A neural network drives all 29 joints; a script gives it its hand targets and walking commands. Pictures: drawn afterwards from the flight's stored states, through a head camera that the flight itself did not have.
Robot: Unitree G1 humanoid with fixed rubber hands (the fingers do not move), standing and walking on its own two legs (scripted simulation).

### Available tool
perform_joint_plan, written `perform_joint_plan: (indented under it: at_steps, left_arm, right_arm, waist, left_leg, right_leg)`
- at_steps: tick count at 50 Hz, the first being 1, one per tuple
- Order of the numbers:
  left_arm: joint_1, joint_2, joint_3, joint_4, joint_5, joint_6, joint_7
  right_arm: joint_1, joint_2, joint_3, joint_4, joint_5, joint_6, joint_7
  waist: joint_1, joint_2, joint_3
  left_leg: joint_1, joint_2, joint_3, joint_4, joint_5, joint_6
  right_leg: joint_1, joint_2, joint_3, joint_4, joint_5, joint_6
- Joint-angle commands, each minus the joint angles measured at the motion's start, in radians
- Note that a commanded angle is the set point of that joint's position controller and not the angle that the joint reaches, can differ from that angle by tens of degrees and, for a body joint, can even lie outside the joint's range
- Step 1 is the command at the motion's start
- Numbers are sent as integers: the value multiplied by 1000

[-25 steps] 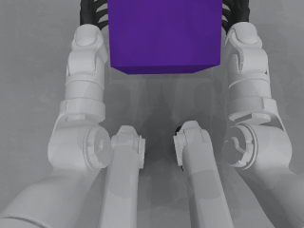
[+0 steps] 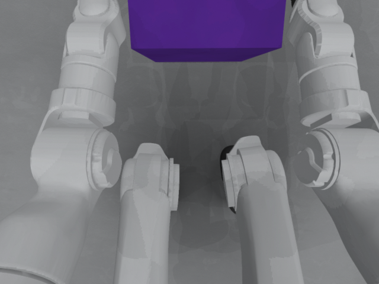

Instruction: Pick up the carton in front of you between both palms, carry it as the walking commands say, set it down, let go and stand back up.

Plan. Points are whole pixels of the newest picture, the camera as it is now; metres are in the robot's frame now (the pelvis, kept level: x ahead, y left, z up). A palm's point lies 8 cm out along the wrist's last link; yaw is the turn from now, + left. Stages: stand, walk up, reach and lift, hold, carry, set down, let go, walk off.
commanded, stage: set down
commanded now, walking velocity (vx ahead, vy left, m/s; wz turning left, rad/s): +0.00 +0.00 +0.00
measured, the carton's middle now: out of the picture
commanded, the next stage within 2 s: none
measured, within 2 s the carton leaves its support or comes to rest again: rests again in 0.22 s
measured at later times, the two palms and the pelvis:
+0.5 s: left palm (105, 0) +0.55 +0.12 -0.18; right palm (302, 4) +0.52 -0.19 -0.18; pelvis -0.01 +0.00 -0.02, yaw +0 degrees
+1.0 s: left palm (107, 1) +0.55 +0.13 -0.20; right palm (298, 5) +0.52 -0.19 -0.20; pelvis -0.01 +0.00 -0.02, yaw -1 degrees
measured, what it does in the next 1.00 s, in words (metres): stands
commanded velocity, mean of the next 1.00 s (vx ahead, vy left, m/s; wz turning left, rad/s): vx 0.00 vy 0.00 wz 0.00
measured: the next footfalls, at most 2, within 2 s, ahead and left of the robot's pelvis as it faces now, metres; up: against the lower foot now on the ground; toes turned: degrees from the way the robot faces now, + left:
none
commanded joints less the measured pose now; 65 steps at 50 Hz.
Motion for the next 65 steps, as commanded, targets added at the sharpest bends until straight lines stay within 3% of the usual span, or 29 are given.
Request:
perform_joint_plan:
  at_steps: [1, 6, 16, 27, 34, 42, 46, 48, 50, 51, 54, 58, 61, 65]
  left_arm:
    - [-575, -956, -359, -97, -86, -38, -278]
    - [-579, -918, -301, -50, -58, -45, -282]
    - [-628, -827, -282, -6, -62, -64, -276]
    - [-532, -749, -176, 107, 13, -37, -317]
    - [-474, -658, -118, 152, 67, -21, -315]
    - [-425, -605, -99, 167, 87, -15, -324]
    - [-415, -497, -97, 147, 87, -39, -295]
    - [-328, -197, -23, 139, 101, -67, -229]
    - [-289, 187, 30, 100, 95, -112, -122]
    - [-339, 228, 3, 86, 54, -128, -91]
    - [-403, 286, -70, 87, -71, -158, -55]
    - [-420, 278, -165, 83, -183, -171, -62]
    - [-409, 289, -197, 80, -226, -159, -65]
    - [-401, 316, -183, 48, -222, -133, -54]
  right_arm:
    - [-582, 904, 398, -80, 95, -32, 299]
    - [-607, 868, 350, -60, 69, -40, 309]
    - [-665, 781, 324, -28, 69, -62, 307]
    - [-561, 723, 221, 90, -9, -37, 332]
    - [-493, 634, 152, 144, -63, -25, 329]
    - [-443, 596, 125, 160, -81, -23, 335]
    - [-425, 494, 95, 158, -79, -54, 305]
    - [-331, 192, 1, 164, -93, -85, 233]
    - [-279, -201, -68, 151, -80, -137, 117]
    - [-328, -253, -48, 134, -45, -159, 80]
    - [-383, -319, 29, 140, 67, -196, 37]
    - [-389, -306, 133, 150, 186, -206, 39]
    - [-385, -315, 167, 138, 231, -193, 39]
    - [-375, -329, 169, 94, 240, -165, 26]
  waist:
    - [-39, 39, -1224]
    - [-33, 37, -1098]
    - [-30, 33, -964]
    - [-18, 33, -675]
    - [-20, 32, -538]
    - [-14, 30, -497]
    - [-11, 30, -541]
    - [-19, 33, -585]
    - [-27, 29, -692]
    - [-27, 25, -783]
    - [-33, 24, -966]
    - [-37, 34, -1101]
    - [-39, 30, -1174]
    - [-34, 25, -1288]
  left_leg:
    - [541, -10, 110, -132, 521, 36]
    - [486, -7, 101, -133, 448, 45]
    - [485, -1, 83, -112, 381, 58]
    - [367, 6, 72, -111, 243, 72]
    - [337, 14, 60, -114, 169, 70]
    - [363, 21, 61, -102, 177, 69]
    - [425, 31, 69, -85, 230, 49]
    - [473, 43, 77, -81, 258, 30]
    - [522, 56, 73, -83, 307, 15]
    - [543, 60, 65, -77, 361, 11]
    - [566, 78, 57, -36, 491, 14]
    - [589, 95, 58, -26, 537, 24]
    - [608, 99, 66, -40, 506, 29]
    - [644, 93, 88, -81, 452, 35]
  right_leg:
    - [643, 25, -110, -119, 572, -20]
    - [550, 23, -112, -117, 477, -24]
    - [509, 9, -101, -93, 395, -37]
    - [410, 7, -83, -97, 255, -52]
    - [381, 2, -73, -99, 174, -55]
    - [397, -1, -75, -86, 176, -53]
    - [446, -10, -82, -71, 230, -36]
    - [483, -25, -93, -64, 258, -23]
    - [525, -38, -95, -64, 300, -13]
    - [550, -41, -88, -57, 351, -10]
    - [602, -58, -77, -17, 508, -13]
    - [655, -72, -69, -8, 582, -26]
    - [695, -78, -67, -26, 567, -32]
    - [761, -73, -75, -74, 522, -33]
